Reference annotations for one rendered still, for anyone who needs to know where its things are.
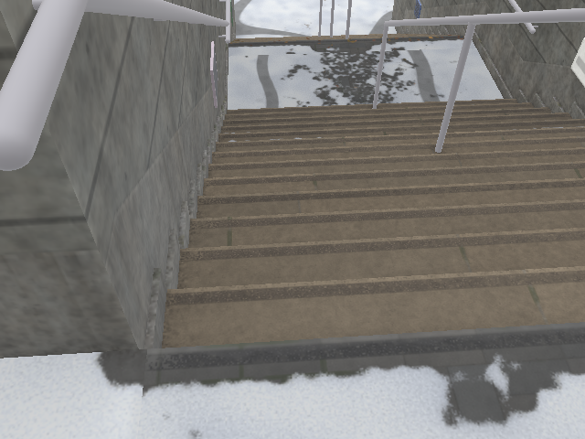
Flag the stairs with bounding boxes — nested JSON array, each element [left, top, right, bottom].
[[230, 33, 460, 43], [162, 99, 585, 348]]

